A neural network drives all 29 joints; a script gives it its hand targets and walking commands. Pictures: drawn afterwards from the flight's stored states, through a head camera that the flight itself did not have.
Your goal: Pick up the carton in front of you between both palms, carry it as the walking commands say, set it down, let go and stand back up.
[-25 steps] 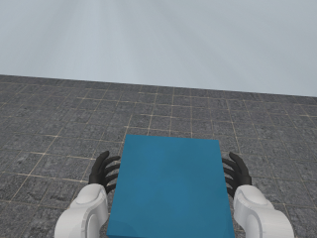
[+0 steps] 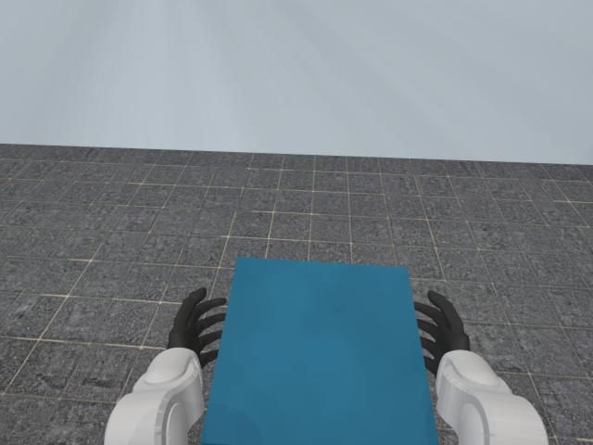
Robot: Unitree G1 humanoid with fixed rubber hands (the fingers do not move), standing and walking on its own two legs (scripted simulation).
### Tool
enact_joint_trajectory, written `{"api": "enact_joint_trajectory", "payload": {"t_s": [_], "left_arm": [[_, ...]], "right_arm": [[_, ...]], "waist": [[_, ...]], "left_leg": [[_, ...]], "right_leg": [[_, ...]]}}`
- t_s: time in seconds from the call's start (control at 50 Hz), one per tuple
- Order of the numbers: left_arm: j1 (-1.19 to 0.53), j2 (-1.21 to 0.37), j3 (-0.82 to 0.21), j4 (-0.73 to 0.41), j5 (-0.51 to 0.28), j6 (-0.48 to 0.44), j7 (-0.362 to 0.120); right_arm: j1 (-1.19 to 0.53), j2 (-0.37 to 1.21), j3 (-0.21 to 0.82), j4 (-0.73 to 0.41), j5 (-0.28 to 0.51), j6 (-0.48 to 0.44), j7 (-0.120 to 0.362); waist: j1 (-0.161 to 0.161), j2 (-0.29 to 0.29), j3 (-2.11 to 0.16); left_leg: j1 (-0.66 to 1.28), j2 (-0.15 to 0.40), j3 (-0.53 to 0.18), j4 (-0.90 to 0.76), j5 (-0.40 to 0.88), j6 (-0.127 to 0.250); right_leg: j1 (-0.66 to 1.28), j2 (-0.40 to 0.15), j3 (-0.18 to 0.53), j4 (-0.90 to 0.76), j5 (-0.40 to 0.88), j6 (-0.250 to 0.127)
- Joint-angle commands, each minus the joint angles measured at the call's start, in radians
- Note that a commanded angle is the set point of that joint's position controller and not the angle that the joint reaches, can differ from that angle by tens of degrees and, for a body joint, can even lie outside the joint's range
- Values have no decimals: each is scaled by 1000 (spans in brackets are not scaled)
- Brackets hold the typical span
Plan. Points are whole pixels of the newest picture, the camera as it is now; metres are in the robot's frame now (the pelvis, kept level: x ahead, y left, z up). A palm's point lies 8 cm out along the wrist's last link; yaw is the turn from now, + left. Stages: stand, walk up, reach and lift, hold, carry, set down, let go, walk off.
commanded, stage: carry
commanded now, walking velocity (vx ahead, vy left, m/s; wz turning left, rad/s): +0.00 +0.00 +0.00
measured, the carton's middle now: (313, 379) +0.23 +0.00 +0.01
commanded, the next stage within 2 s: none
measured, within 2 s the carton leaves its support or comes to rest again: neither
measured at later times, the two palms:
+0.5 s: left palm (195, 377) +0.21 +0.14 +0.07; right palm (456, 380) +0.21 -0.16 +0.07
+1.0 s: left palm (211, 365) +0.24 +0.13 +0.04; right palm (446, 368) +0.24 -0.17 +0.04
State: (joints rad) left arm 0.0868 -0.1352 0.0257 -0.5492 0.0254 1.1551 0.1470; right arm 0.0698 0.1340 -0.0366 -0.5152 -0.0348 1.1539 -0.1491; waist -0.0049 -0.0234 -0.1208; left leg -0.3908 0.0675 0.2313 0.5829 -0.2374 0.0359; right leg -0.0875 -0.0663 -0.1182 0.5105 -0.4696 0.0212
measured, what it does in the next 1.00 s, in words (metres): shifts its weight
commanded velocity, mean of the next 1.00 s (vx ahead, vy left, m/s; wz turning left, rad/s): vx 0.00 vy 0.00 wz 0.00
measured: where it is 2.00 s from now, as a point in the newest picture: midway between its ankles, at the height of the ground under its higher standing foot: outside the picture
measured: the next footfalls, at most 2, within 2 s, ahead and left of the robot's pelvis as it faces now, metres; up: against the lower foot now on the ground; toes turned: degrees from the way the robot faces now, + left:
none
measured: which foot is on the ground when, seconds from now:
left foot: down 0.00-1.00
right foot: down 0.00-1.00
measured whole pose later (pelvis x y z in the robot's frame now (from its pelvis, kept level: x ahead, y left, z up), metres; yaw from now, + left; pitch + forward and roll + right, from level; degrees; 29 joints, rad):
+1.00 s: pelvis -0.06 -0.02 +0.00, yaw +0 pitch +2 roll +0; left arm -0.21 -0.14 0.16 0.13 0.22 0.69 0.03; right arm -0.23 0.14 -0.18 0.16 -0.23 0.69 -0.05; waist 0.00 -0.01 -0.03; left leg -0.43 0.10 0.21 0.52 -0.11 0.03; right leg -0.18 -0.03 -0.13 0.57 -0.42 -0.02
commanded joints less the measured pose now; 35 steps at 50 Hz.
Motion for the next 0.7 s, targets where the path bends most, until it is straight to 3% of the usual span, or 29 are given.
{"api": "enact_joint_trajectory", "payload": {"t_s": [0.0, 0.16, 0.38, 0.68], "left_arm": [[-314, -647, -529, -86, -169, -12, -30], [-342, -601, -515, -6, -148, -7, -43], [-488, -625, -486, 186, -118, -109, -142], [-648, -776, -379, 574, -16, -380, -281]], "right_arm": [[-334, 642, 546, -130, 198, -13, 35], [-364, 594, 534, -57, 175, -7, 52], [-505, 614, 488, 152, 134, -112, 154], [-684, 747, 389, 528, 56, -390, 302]], "waist": [[2, -3, -146], [1, 3, -87], [4, 13, -88], [0, 27, -150]], "left_leg": [[230, 103, -110, -19, 451, 13], [210, 105, -124, -67, 326, 3], [226, 108, -139, -120, 208, -12], [230, 113, -142, -120, 238, -9]], "right_leg": [[-87, -99, 41, -52, 580, -20], [-131, -90, 60, -99, 404, -33], [-172, -80, 80, -130, 257, -46], [-179, -66, 86, -101, 242, -58]]}}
